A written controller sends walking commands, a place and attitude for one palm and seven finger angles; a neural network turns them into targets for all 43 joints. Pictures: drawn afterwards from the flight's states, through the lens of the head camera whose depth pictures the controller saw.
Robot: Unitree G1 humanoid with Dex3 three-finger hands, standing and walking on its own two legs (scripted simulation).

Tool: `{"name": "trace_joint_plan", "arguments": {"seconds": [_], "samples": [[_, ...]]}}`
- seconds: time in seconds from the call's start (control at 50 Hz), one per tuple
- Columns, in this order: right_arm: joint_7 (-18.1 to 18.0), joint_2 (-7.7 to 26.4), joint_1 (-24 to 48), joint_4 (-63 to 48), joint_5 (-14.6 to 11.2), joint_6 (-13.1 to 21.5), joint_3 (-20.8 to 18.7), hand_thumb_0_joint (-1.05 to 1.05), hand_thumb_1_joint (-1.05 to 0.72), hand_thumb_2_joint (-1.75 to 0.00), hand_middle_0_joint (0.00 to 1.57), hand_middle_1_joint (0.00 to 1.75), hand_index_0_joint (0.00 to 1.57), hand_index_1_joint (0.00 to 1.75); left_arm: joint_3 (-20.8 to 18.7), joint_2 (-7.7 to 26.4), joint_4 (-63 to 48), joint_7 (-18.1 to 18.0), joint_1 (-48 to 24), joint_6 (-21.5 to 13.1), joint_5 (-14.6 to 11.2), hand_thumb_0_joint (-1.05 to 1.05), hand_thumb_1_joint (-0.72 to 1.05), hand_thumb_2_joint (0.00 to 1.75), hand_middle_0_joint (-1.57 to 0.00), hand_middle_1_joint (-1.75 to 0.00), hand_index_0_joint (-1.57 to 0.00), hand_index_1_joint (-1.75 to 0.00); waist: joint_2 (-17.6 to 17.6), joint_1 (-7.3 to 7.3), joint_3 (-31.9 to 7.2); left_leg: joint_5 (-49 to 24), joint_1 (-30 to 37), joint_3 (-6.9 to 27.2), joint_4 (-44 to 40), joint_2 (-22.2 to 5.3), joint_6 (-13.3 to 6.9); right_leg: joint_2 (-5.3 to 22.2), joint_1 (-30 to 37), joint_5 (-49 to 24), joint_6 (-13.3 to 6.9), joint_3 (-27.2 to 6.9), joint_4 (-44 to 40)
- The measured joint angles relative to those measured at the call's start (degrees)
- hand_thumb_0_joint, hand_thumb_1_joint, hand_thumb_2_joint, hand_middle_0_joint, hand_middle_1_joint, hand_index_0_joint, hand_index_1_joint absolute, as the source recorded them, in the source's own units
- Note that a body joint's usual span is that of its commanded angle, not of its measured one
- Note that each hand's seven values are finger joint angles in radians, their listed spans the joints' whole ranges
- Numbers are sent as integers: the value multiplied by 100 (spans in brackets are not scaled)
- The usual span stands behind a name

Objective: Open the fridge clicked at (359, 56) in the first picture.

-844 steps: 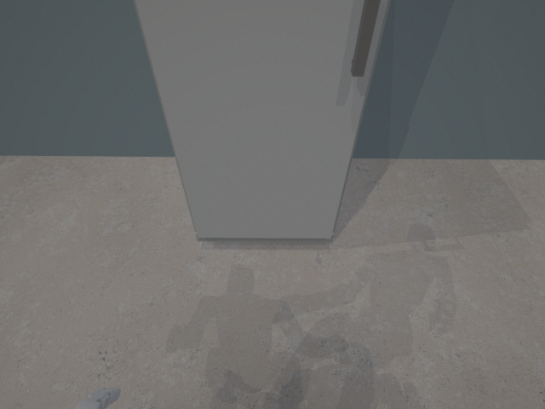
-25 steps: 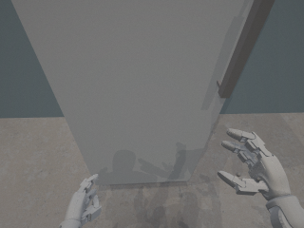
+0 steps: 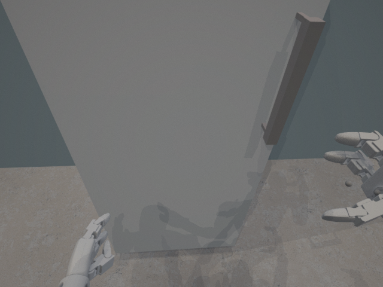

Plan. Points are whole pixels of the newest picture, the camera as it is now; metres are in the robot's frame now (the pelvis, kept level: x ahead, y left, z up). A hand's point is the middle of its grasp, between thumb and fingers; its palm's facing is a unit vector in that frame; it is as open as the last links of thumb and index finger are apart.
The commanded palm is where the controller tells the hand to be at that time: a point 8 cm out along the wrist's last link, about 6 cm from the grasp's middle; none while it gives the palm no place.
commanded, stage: raise the hand to about handle height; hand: right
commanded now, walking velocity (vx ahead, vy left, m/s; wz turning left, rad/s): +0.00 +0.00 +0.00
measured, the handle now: (283, 86) +0.46 -0.19 +0.23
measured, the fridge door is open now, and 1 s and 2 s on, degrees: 0 0 0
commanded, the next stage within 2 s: move the hooked fingers beside the handle in 0.88 s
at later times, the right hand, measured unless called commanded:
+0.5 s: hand out of the picture +0.28 -0.29 +0.26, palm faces +0.08 +0.98 -0.18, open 14.0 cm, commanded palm +0.23 -0.31 +0.26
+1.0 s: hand (359, 143) +0.27 -0.25 +0.24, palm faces -0.04 +0.98 -0.20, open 14.0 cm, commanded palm +0.24 -0.31 +0.26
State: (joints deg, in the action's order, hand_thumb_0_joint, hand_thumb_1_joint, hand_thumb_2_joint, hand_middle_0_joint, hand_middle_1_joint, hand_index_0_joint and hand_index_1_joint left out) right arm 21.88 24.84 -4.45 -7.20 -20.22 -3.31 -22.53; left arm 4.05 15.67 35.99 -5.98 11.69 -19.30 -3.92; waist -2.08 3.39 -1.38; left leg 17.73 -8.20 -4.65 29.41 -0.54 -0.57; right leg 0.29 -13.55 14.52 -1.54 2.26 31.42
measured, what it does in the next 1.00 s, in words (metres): stands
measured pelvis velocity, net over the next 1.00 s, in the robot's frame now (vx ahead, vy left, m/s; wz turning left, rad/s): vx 0.00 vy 0.01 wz -0.01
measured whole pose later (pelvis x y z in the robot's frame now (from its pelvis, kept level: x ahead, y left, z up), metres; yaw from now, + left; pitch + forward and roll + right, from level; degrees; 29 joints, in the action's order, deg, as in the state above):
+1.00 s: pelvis +0.00 +0.01 +0.00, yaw +0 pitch -3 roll +0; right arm 30.7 31.9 10.7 -0.1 -19.7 -18.5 -27.5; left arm 6.2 16.8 35.0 -4.9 10.1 -12.1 -5.7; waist -4.7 3.5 -1.3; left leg 17.2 -6.9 -5.0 27.4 -0.6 -1.0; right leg 0.0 -11.7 13.0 -1.1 1.8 28.0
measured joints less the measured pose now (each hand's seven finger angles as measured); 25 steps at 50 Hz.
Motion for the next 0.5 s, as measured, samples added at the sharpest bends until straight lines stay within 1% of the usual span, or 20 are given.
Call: {"name": "trace_joint_plan", "arguments": {"seconds": [0.06,0.14,0.2,0.24,0.28,0.32,0.36,0.4,0.44,0.5], "samples": [[115,107,454,268,-55,-235,-194,0,39,-35,30,113,30,113,99,-54,-23,33,-116,98,-38,1,91,90,-20,-29,-20,-30,-49,75,-24,-31,126,-30,-109,-3,-1,-12,107,-33,5,-29,-92],[263,275,951,668,115,-825,-193,0,45,-33,30,116,30,116,204,-80,-86,57,-230,318,-93,1,91,90,-20,-30,-20,-30,-116,133,32,-76,159,-82,-184,-23,-5,-42,133,-117,6,-78,-197],[411,362,1106,685,205,-1195,-140,-1,47,-31,30,118,30,118,263,-80,-126,68,-266,454,-105,1,91,90,-20,-30,-20,-30,-164,143,110,-122,182,-92,-251,-26,-13,-50,164,-179,7,-89,-286],[499,433,1139,564,195,-1272,-179,-1,48,-31,30,119,30,119,301,-95,-125,72,-256,519,-93,1,91,90,-20,-30,-20,-30,-168,132,118,-142,212,-90,-296,-22,-20,-48,201,-204,12,-87,-343],[563,524,1199,454,127,-1236,-296,-1,49,-31,30,119,30,119,332,-114,-95,81,-224,566,-82,1,91,90,-20,-30,-20,-30,-162,122,97,-157,270,-84,-352,-6,-30,-35,258,-210,22,-83,-386],[616,634,1379,500,42,-1178,-456,-1,49,-31,31,119,31,119,351,-121,-42,91,-180,592,-87,1,91,90,-20,-30,-20,-30,-152,115,52,-158,328,-89,-391,5,-41,-28,311,-207,36,-90,-417],[663,767,1659,739,0,-1206,-619,-1,50,-30,31,120,31,120,354,-101,22,112,-150,626,-108,1,90,90,-20,-30,-20,-30,-162,114,7,-161,373,-97,-424,18,-51,-18,347,-205,48,-99,-434],[686,931,1997,1109,60,-1336,-712,-1,50,-30,31,120,31,120,341,-51,70,120,-136,660,-143,1,90,90,-20,-30,-20,-30,-181,106,-20,-158,361,-113,-418,18,-58,-19,334,-213,57,-115,-437],[695,1084,2268,1496,158,-1477,-706,-1,50,-30,31,120,31,120,306,22,74,132,-128,696,-179,1,90,90,-20,-30,-20,-30,-211,89,-23,-155,296,-128,-384,11,-61,-25,275,-233,62,-130,-432],[771,1161,2313,1772,259,-1691,-575,-1,50,-30,31,120,30,120,231,154,12,160,-126,768,-232,1,91,90,-20,-30,-20,-30,-274,52,5,-161,147,-114,-315,2,-60,-29,158,-264,60,-115,-417]]}}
